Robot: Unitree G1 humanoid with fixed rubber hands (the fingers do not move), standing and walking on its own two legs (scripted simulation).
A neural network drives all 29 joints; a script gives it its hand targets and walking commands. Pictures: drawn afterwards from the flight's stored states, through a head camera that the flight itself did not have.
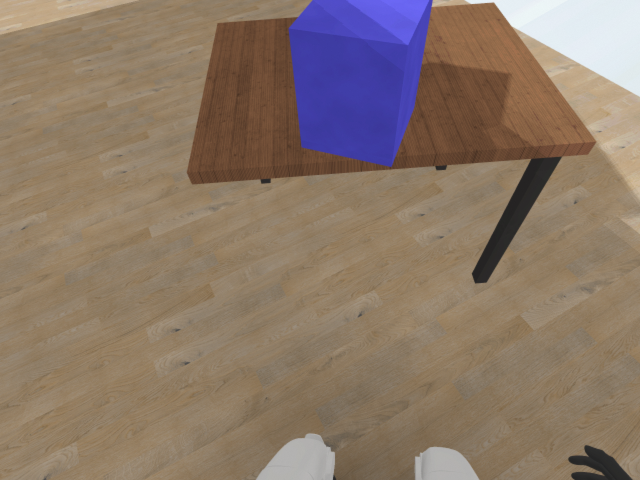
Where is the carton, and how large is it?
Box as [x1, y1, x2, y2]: [289, 0, 432, 166]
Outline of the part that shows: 312,0 289,27 301,146 391,166 414,105 432,0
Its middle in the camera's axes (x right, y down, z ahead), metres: +0.08 -0.34 +0.77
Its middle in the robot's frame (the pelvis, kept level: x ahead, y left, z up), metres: +0.82 -0.04 +0.03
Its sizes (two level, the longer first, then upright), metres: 0.210 0.200 0.250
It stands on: a table, 0.64 m high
